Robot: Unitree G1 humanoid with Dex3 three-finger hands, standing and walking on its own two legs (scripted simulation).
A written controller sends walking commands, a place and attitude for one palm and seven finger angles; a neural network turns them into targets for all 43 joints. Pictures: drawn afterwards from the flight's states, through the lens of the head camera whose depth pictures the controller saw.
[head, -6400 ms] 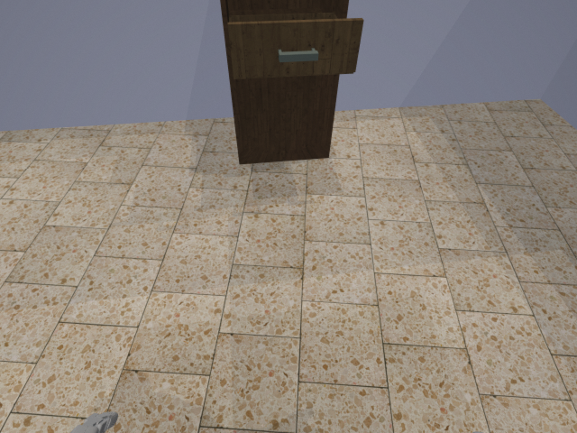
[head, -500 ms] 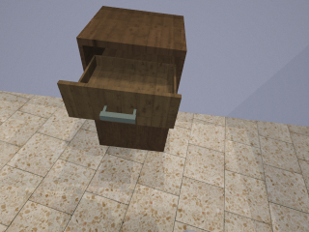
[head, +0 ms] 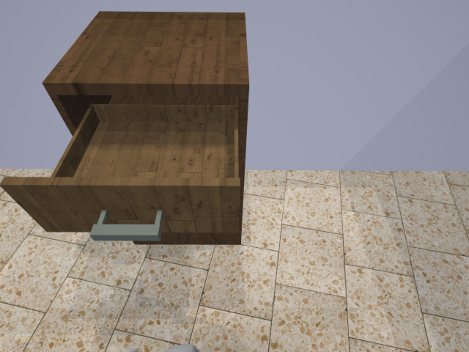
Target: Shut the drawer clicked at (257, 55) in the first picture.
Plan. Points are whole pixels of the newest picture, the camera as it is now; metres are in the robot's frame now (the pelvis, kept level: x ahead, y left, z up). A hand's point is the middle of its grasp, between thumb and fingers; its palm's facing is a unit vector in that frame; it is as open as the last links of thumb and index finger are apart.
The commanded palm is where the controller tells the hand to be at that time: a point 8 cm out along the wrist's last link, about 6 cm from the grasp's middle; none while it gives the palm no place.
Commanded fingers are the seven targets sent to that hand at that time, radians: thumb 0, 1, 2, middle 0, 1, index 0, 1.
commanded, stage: come to a stop and stand still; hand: left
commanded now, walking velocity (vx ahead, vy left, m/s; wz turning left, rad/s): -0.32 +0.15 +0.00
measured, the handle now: (129, 223) +0.36 +0.23 -0.04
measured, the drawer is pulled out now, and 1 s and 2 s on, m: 0.28 0.28 0.28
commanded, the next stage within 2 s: none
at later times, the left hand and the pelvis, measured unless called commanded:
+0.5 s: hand out of the picture +0.02 +0.20 -0.17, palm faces +0.04 -0.96 -0.26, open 7.3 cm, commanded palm none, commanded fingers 0.00 0.90 0.90 -0.20 -0.30 -0.20 -0.30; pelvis +0.01 +0.00 +0.00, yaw -3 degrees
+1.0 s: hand out of the picture -0.02 +0.14 -0.16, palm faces +0.05 -0.98 -0.20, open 7.3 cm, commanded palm none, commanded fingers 0.00 0.90 0.90 -0.20 -0.30 -0.20 -0.30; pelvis -0.05 -0.04 +0.01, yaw -1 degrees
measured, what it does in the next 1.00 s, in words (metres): steps on the spot: left foot, then right foot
